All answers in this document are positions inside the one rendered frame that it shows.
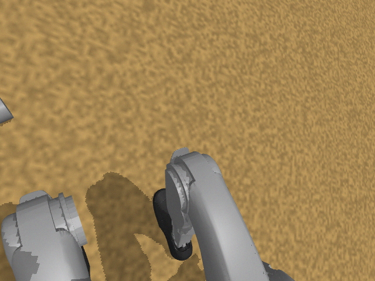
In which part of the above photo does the right robot foot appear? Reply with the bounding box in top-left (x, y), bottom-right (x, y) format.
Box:
top-left (153, 189), bottom-right (193, 261)

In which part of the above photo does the bottle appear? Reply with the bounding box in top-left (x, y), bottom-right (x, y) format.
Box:
top-left (0, 98), bottom-right (13, 124)

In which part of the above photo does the right robot hand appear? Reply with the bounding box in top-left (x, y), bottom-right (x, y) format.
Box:
top-left (262, 261), bottom-right (294, 281)

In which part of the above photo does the left robot foot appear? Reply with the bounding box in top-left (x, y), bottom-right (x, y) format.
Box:
top-left (81, 246), bottom-right (90, 275)

